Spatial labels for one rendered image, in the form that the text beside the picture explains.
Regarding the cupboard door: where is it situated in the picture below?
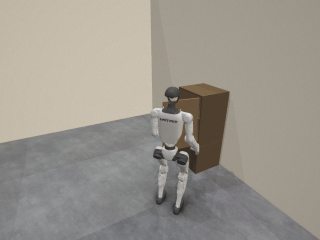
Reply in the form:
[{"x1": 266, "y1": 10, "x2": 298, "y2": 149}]
[{"x1": 162, "y1": 97, "x2": 200, "y2": 149}]

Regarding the right robot upper arm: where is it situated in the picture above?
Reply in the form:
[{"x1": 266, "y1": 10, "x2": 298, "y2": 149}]
[{"x1": 182, "y1": 112, "x2": 194, "y2": 144}]

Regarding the left robot upper arm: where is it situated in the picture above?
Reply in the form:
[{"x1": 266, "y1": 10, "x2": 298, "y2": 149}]
[{"x1": 150, "y1": 108, "x2": 161, "y2": 137}]

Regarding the robot head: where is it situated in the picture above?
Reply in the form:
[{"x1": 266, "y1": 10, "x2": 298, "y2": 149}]
[{"x1": 161, "y1": 86, "x2": 181, "y2": 115}]

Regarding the right robot hand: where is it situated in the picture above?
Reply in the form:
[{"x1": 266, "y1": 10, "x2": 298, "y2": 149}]
[{"x1": 190, "y1": 144, "x2": 200, "y2": 155}]

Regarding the right robot shin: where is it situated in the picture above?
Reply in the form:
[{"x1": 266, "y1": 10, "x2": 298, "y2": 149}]
[{"x1": 175, "y1": 174, "x2": 188, "y2": 208}]

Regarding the robot right forearm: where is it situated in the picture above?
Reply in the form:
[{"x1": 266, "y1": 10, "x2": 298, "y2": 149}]
[{"x1": 188, "y1": 136, "x2": 199, "y2": 150}]

